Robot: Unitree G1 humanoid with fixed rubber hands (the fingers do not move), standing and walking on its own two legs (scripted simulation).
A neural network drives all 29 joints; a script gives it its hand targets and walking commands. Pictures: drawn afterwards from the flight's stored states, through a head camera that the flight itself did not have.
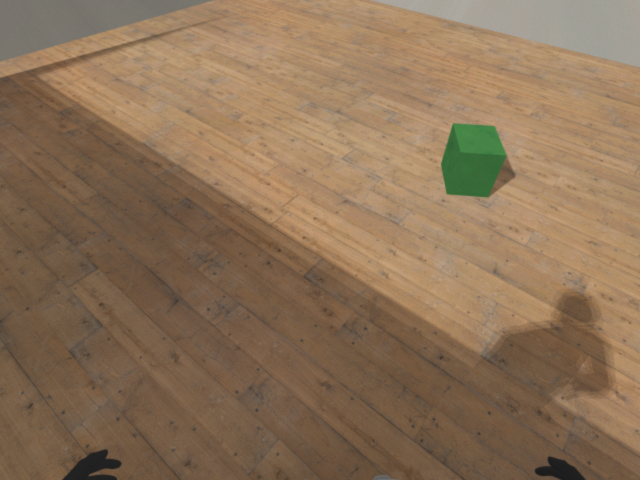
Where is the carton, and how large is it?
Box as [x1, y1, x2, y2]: [441, 123, 506, 196]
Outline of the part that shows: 453,123 441,162 446,192 449,194 488,196 506,155 494,126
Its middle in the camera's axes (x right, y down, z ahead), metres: +0.74 -0.39 +1.91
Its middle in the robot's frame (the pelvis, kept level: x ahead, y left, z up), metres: +1.63 -0.78 -0.64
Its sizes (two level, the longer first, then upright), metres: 0.252 0.202 0.245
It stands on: the floor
